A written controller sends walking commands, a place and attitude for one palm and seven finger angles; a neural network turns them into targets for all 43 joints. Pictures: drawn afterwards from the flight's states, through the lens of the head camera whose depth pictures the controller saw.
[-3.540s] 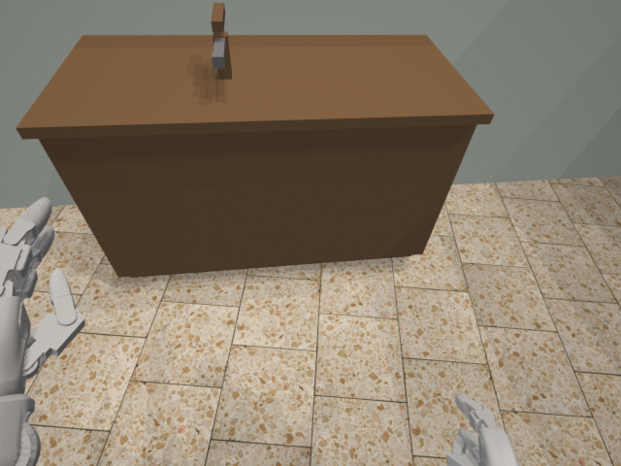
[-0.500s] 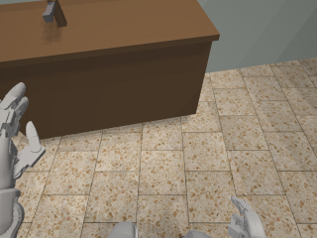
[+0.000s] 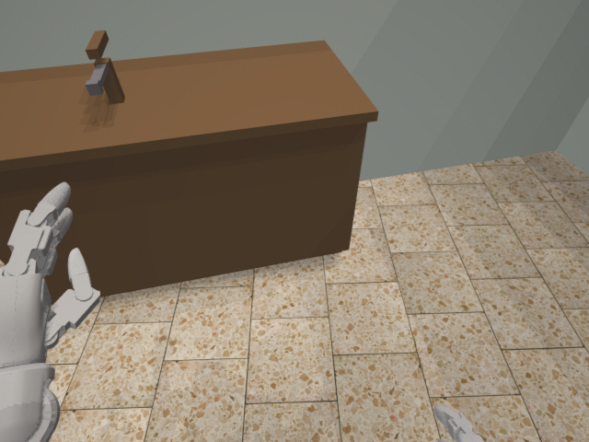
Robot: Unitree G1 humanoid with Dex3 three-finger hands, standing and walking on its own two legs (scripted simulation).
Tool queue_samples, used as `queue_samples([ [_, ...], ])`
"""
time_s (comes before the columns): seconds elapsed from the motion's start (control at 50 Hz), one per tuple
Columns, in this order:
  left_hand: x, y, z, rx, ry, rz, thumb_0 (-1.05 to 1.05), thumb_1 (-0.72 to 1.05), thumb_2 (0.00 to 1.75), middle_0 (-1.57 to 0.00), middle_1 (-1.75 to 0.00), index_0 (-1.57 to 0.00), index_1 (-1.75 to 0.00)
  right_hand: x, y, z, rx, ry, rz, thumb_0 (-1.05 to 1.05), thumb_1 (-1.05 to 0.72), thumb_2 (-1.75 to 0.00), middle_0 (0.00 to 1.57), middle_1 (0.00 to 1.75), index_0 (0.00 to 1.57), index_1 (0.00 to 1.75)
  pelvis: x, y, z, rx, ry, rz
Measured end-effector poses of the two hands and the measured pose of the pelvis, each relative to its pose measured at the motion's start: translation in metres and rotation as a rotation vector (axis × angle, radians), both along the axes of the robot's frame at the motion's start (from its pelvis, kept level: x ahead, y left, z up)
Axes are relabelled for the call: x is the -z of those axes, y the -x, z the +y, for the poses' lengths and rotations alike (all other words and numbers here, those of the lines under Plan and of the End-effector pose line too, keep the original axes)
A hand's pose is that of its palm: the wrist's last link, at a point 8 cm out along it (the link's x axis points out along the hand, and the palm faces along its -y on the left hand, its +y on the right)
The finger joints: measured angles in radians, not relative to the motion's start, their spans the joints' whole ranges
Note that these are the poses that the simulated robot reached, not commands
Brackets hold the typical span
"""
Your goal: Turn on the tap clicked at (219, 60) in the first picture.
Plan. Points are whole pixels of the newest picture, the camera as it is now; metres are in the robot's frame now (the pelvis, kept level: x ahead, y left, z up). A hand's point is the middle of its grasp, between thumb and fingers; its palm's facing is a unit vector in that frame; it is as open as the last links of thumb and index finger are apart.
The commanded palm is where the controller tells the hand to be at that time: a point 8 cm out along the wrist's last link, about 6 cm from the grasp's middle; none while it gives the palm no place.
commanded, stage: take the last steps up to it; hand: left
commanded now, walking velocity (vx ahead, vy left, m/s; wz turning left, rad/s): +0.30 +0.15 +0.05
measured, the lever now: (94, 87) +0.85 +0.54 +0.09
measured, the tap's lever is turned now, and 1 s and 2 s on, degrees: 0 0 0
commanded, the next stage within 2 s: come to a stop and stand still in 1.80 s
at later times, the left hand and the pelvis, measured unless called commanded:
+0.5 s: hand (68, 225) +0.30 +0.28 +0.19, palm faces +0.38 -0.82 -0.43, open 7.4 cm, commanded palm +0.24 +0.33 +0.19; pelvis +0.08 +0.05 +0.00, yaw +0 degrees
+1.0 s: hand (77, 158) +0.42 +0.32 +0.19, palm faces +0.36 -0.81 -0.47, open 7.4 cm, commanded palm +0.37 +0.38 +0.19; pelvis +0.20 +0.10 +0.00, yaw -1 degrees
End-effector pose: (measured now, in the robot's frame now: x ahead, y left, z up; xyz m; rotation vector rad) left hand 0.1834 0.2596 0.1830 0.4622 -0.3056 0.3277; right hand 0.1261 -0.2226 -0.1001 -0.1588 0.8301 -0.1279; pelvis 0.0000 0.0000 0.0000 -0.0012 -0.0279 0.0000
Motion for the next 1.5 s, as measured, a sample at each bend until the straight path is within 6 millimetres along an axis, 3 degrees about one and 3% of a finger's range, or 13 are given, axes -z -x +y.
queue_samples([
  [0.16, -0.028, -0.004, 0.02, -0.012, -0.12, 0.012, 0.02, 0.89, 0.9, -0.21, -0.3, -0.21, -0.3, -0.017, -0.02, -0.006, 0.011, 0.031, 0.033, 0.01, -0.9, -0.9, 0.2, 0.3, 0.2, 0.3, -0.015, -0.017, 0.007, -0.002, -0.045, 0.032],
  [0.26, -0.014, -0.015, 0.049, -0.073, -0.07, 0.021, 0.02, 0.89, 0.9, -0.21, -0.3, -0.21, -0.3, -0.019, -0.045, -0.001, 0.002, 0.098, 0.02, 0.01, -0.9, -0.9, 0.2, 0.3, 0.2, 0.3, -0.009, -0.037, 0.029, -0.005, -0.033, 0.029],
  [0.36, 0.002, -0.044, 0.069, -0.071, -0.019, -0.023, 0.02, 0.89, 0.9, -0.21, -0.3, -0.21, -0.3, -0.02, -0.077, 0.022, 0.02, 0.101, -0.044, 0.01, -0.9, -0.9, 0.2, 0.3, 0.2, 0.3, 0.002, -0.053, 0.046, 0.004, -0.041, 0.01],
  [0.48, -0.015, -0.075, 0.06, -0.009, -0.049, -0.025, 0.02, 0.89, 0.9, -0.21, -0.3, -0.21, -0.3, -0.023, -0.106, 0.059, -0.01, -0.006, -0.101, 0.01, -0.9, -0.9, 0.2, 0.3, 0.2, 0.3, -0.005, -0.072, 0.049, 0.001, -0.023, 0.03],
  [0.56, -0.031, -0.083, 0.049, 0.012, -0.142, -0.023, 0.02, 0.89, 0.9, -0.21, -0.3, -0.21, -0.3, -0.009, -0.121, 0.069, -0.029, -0.064, -0.09, 0.01, -0.9, -0.9, 0.2, 0.3, 0.2, 0.3, -0.002, -0.091, 0.046, 0.002, -0.027, 0.039],
  [0.68, -0.022, -0.102, 0.059, -0.069, -0.138, 0.035, 0.01, 0.89, 0.9, -0.21, -0.3, -0.21, -0.3, 0.015, -0.139, 0.057, -0.048, -0.067, 0.026, 0.01, -0.9, -0.9, 0.2, 0.3, 0.2, 0.3, 0.0, -0.118, 0.044, -0.014, -0.032, 0.028],
  [0.8, -0.001, -0.131, 0.074, -0.112, -0.048, 0.134, 0.02, 0.89, 0.9, -0.21, -0.3, -0.21, -0.3, -0.001, -0.159, 0.036, -0.03, 0.014, 0.073, 0.01, -0.9, -0.9, 0.2, 0.3, 0.2, 0.3, -0.014, -0.145, 0.052, -0.021, -0.054, 0.039],
  [0.92, -0.014, -0.169, 0.078, 0.001, -0.072, 0.058, 0.02, 0.89, 0.9, -0.21, -0.3, -0.21, -0.3, -0.021, -0.191, 0.035, -0.007, 0.106, 0.041, 0.01, -0.9, -0.9, 0.2, 0.3, 0.2, 0.3, -0.014, -0.174, 0.074, -0.011, -0.056, 0.035],
  [1.02, -0.028, -0.203, 0.109, 0.057, -0.145, -0.103, 0.02, 0.89, 0.9, -0.21, -0.3, -0.21, -0.3, -0.026, -0.228, 0.058, 0.063, 0.143, -0.062, 0.01, -0.9, -0.9, 0.2, 0.3, 0.2, 0.3, 0.005, -0.208, 0.105, 0.028, -0.032, 0.022],
  [1.12, -0.021, -0.24, 0.138, 0.025, -0.104, -0.109, 0.02, 0.89, 0.9, -0.21, -0.3, -0.21, -0.3, -0.029, -0.253, 0.103, 0.071, 0.051, -0.109, 0.01, -0.91, -0.9, 0.19, 0.3, 0.19, 0.3, 0.002, -0.223, 0.117, 0.04, -0.024, 0.024],
  [1.28, -0.024, -0.253, 0.125, 0.058, -0.067, -0.03, 0.02, 0.89, 0.9, -0.21, -0.3, -0.21, -0.3, -0.018, -0.267, 0.146, 0.006, -0.048, -0.065, 0.01, -0.9, -0.9, 0.2, 0.3, 0.2, 0.3, -0.007, -0.25, 0.126, 0.043, -0.016, 0.045],
  [1.38, -0.033, -0.262, 0.125, 0.004, -0.158, -0.009, 0.02, 0.89, 0.9, -0.21, -0.3, -0.21, -0.3, 0.001, -0.278, 0.143, -0.008, -0.068, -0.022, 0.01, -0.9, -0.9, 0.2, 0.3, 0.2, 0.3, -0.002, -0.27, 0.119, 0.04, -0.029, 0.043],
  [1.5, -0.015, -0.291, 0.13, -0.08, -0.071, 0.022, 0.02, 0.89, 0.9, -0.21, -0.3, -0.21, -0.3, 0.009, -0.298, 0.112, -0.002, -0.032, 0.027, 0.01, -0.9, -0.9, 0.2, 0.3, 0.2, 0.3, -0.003, -0.291, 0.113, 0.038, -0.036, 0.031],
])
